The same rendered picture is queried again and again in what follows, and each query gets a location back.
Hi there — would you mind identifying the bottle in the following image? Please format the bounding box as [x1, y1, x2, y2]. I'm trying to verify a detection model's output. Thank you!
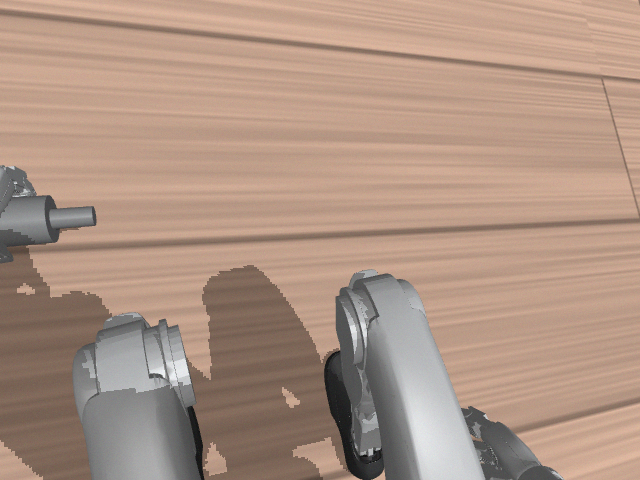
[0, 195, 96, 247]

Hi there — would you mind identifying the left robot hand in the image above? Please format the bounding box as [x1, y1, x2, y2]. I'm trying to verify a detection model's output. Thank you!
[0, 165, 37, 264]

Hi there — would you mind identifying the right robot foot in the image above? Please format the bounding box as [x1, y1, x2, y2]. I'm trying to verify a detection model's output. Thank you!
[324, 351, 384, 480]

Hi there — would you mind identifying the left robot foot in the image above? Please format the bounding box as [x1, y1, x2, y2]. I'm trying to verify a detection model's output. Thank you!
[187, 406, 205, 480]

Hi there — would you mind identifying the right robot hand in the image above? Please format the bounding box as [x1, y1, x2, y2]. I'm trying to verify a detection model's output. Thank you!
[461, 406, 542, 480]

